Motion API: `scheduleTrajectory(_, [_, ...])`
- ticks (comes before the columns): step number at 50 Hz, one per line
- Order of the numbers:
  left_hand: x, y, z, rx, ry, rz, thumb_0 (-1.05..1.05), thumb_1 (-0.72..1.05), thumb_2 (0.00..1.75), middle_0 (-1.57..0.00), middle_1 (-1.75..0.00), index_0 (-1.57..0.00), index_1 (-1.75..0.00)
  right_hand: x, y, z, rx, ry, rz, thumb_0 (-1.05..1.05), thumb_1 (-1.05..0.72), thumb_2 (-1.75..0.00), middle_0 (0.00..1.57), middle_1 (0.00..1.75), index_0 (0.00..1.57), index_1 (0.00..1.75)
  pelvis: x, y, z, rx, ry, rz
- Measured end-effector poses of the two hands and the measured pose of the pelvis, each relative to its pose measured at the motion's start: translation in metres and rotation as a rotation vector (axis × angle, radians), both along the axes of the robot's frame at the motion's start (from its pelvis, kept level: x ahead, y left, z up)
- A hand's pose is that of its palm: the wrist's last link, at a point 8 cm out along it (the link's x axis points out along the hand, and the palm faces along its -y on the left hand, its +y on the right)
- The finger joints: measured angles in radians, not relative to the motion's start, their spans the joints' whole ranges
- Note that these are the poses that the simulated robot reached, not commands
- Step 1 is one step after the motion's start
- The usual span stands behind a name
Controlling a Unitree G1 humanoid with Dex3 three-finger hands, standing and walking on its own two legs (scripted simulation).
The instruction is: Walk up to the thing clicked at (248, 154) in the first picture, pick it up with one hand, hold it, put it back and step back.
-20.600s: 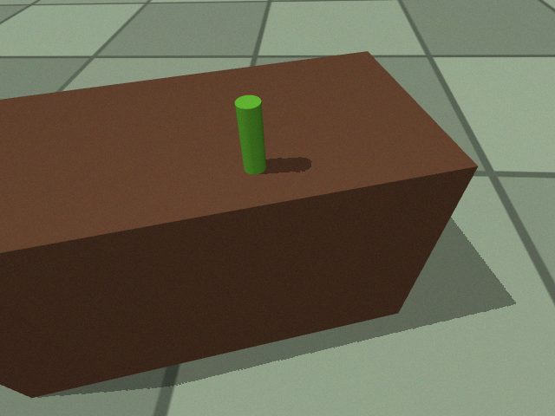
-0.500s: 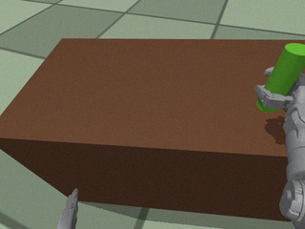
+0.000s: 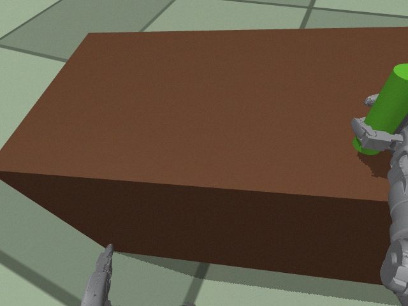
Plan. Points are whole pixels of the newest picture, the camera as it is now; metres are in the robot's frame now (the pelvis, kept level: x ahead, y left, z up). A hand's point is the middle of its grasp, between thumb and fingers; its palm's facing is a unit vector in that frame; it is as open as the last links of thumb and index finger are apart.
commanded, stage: lower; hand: right
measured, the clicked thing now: (386, 114) +0.46 -0.27 +0.12
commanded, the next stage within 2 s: loosen in 0.68 s
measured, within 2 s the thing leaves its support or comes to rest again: rests again in 0.44 s
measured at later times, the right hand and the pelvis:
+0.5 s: hand (368, 132) +0.46 -0.26 +0.07, palm faces +0.26 +0.96 +0.01, open 7.2 cm; pelvis -0.01 +0.00 -0.02, yaw +0 degrees
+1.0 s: hand (366, 133) +0.46 -0.26 +0.06, palm faces +0.27 +0.96 +0.02, open 7.3 cm; pelvis -0.01 +0.00 -0.03, yaw +0 degrees
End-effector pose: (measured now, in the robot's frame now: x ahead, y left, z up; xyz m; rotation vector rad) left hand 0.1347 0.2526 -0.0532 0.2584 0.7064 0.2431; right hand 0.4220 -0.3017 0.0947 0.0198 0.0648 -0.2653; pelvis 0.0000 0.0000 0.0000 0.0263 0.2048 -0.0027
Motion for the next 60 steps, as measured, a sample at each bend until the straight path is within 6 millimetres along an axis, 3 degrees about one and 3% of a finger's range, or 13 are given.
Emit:
scheduleTrajectory(15, [0.002, 0.003, 0.006, 0.035, -0.041, -0.011, -0.01, -0.55, 0.07, -0.06, -0.05, -0.06, -0.05, 0.007, 0.001, -0.012, 0.007, -0.015, 0.01, 0.02, 0.08, -1.16, 0.91, 1.12, 0.88, 1.13, -0.002, -0.002, -0.01, 0.002, 0.032, 0.002])
scheduleTrajectory(24, [-0.007, 0.003, -0.001, 0.038, -0.021, -0.012, -0.01, -0.55, 0.06, -0.06, -0.05, -0.06, -0.05, 0.004, -0.004, -0.026, -0.003, -0.005, -0.002, 0.02, 0.08, -1.16, 0.91, 1.12, 0.88, 1.13, -0.007, -0.002, -0.017, 0.005, 0.053, -0.003])
scheduleTrajectory(43, [-0.005, 0.008, -0.001, 0.061, -0.044, -0.028, -0.01, -0.54, 0.05, -0.06, -0.05, -0.06, -0.05, 0.007, -0.002, -0.034, -0.003, -0.033, -0.002, 0.01, 0.07, -1.15, 0.91, 1.11, 0.88, 1.12, -0.009, 0.0, -0.027, 0.008, 0.082, -0.009])
scheduleTrajectory(52, [-0.003, 0.007, 0.001, 0.064, -0.051, -0.038, -0.01, -0.51, 0.04, -0.07, -0.06, -0.07, -0.05, 0.007, -0.003, -0.034, -0.005, -0.032, -0.002, 0.0, 0.04, -0.83, 0.97, 0.93, 0.95, 0.93, -0.008, 0.001, -0.029, 0.008, 0.083, -0.011])
scheduleTrajectory(60, [-0.005, 0.006, -0.001, 0.055, -0.044, -0.035, -0.01, -0.52, 0.05, -0.07, -0.06, -0.07, -0.05, 0.008, -0.003, -0.032, -0.004, -0.033, 0.0, 0.0, 0.18, -0.46, 0.91, 0.67, 0.9, 0.68, -0.008, 0.0, -0.029, 0.008, 0.085, -0.011])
